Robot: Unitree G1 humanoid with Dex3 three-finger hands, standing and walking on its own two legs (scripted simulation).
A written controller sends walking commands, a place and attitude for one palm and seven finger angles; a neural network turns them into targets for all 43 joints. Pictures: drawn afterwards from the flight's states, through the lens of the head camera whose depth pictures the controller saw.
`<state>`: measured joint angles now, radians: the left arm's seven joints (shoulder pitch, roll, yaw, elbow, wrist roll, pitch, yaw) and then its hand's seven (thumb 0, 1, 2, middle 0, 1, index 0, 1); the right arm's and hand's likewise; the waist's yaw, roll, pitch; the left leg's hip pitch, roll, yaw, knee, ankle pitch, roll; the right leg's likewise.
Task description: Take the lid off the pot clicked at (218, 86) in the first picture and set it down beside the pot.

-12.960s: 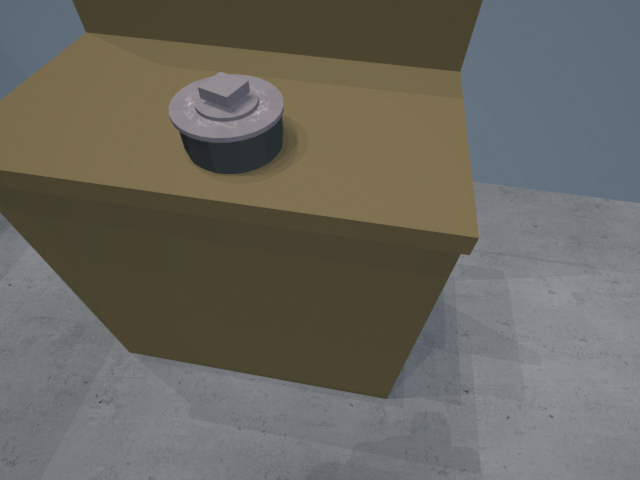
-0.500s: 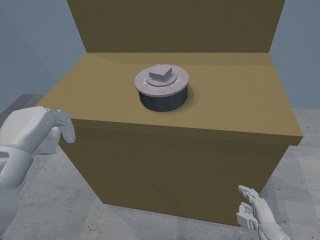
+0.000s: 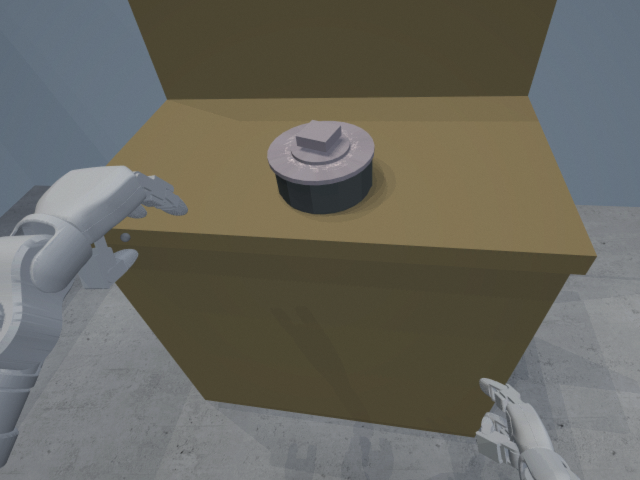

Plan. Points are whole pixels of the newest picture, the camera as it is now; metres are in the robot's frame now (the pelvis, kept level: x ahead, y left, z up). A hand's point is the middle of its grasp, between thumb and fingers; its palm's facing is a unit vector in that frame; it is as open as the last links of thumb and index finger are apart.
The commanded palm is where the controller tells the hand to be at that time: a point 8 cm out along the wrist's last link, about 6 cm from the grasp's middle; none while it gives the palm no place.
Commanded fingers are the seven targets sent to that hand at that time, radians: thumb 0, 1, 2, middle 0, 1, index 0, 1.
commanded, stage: reach forward and open the fingers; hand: left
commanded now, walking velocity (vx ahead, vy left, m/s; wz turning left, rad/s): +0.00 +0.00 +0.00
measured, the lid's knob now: (319, 135) +0.57 +0.09 +0.16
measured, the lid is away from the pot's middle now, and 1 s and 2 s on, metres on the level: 0.00 0.00 0.00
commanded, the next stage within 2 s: move the open hand above the knob in 0.14 s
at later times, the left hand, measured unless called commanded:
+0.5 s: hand (155, 195) +0.35 +0.24 +0.21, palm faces -0.03 -0.08 -1.00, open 10.1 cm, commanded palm +0.32 +0.22 +0.29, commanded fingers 0.00 -0.39 1.67 -0.86 -0.08 -0.86 -0.08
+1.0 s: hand (244, 153) +0.44 +0.16 +0.21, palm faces -0.10 -0.07 -0.99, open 10.1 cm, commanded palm +0.41 +0.17 +0.29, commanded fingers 0.00 -0.39 1.67 -0.86 -0.08 -0.86 -0.08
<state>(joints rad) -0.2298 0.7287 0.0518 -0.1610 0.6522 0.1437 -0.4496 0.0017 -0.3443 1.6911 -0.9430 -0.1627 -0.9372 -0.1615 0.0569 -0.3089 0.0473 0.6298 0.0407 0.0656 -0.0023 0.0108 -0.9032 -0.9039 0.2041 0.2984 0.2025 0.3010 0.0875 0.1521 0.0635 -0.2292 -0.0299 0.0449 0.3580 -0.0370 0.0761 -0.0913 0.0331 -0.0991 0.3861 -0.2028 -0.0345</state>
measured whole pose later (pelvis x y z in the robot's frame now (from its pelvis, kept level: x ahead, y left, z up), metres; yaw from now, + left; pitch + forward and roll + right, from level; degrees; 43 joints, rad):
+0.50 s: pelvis +0.00 +0.03 +0.00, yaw +2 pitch -4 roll -2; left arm -0.57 0.62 -0.17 0.01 0.74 0.22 -0.43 0.00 -0.39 1.67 -0.88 -0.08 -0.88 -0.08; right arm 0.03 -0.29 0.06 0.65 0.05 0.08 0.03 0.01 -0.90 -0.90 0.20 0.30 0.20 0.30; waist 0.09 0.13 0.04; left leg -0.25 -0.09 0.03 0.32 -0.01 0.11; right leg -0.14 0.02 -0.04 0.42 -0.23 -0.01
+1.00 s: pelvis +0.03 +0.03 +0.00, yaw +2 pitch +0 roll -1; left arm -0.84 0.43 -0.35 0.26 0.81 0.35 -0.42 0.00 -0.39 1.67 -0.88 -0.08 -0.87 -0.08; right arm 0.09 -0.29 0.05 0.66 0.05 0.12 0.09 0.01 -0.91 -0.90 0.20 0.30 0.20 0.30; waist 0.05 0.13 -0.01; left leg -0.27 -0.11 0.04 0.32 -0.05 0.12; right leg -0.16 0.02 0.00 0.43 -0.26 -0.01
